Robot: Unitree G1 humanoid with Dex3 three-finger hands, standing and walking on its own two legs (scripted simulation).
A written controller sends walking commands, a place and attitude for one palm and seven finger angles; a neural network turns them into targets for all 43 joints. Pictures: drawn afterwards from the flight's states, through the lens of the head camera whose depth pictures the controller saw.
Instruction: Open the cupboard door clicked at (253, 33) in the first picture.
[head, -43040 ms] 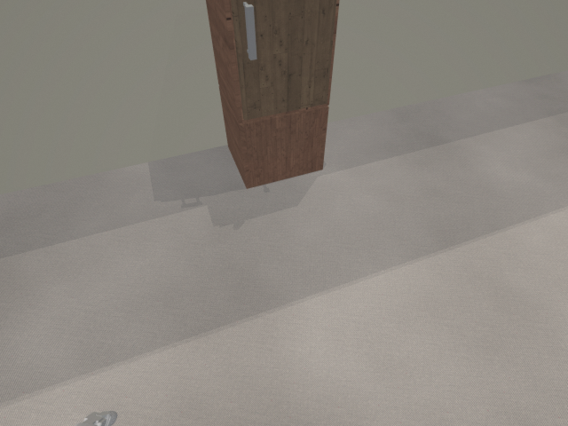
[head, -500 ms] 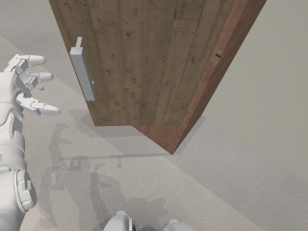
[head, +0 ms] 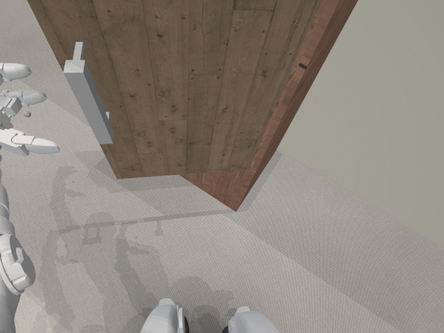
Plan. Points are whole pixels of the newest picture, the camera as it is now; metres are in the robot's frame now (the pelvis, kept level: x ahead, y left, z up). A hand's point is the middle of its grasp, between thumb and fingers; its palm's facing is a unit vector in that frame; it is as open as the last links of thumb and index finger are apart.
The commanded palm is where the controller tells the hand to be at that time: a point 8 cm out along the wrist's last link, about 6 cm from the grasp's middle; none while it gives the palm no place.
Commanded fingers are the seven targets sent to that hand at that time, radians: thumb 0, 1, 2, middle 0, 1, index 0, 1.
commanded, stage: move the hooked fingers beside the handle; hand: left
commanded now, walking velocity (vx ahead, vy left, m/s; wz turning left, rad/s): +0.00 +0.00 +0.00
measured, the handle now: (94, 98) +0.50 +0.20 +0.08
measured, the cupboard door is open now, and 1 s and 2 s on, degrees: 41 41 40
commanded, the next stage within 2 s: slide the fingers in behind the handle in 0.50 s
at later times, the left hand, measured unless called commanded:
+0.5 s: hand (34, 114) +0.46 +0.28 +0.09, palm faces +0.10 -0.99 -0.01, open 14.0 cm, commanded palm +0.43 +0.32 +0.09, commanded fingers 0.00 -0.50 0.30 -0.30 -1.20 -0.30 -1.20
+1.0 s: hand (48, 116) +0.46 +0.26 +0.09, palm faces +0.09 -1.00 +0.00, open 14.0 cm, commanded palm +0.43 +0.30 +0.09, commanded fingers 0.00 -0.50 0.30 -0.30 -1.20 -0.30 -1.20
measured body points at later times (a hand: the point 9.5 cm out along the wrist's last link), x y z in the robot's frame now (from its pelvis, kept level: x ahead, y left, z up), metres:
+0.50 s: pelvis +0.00 +0.00 +0.00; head +0.10 +0.04 +0.43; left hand +0.45 +0.33 +0.09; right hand +0.04 -0.27 -0.10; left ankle +0.03 +0.07 -0.68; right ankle -0.02 -0.12 -0.68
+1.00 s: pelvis +0.00 -0.01 +0.00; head +0.09 +0.03 +0.44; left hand +0.44 +0.31 +0.09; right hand +0.03 -0.28 -0.10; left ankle +0.03 +0.07 -0.68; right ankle -0.02 -0.12 -0.68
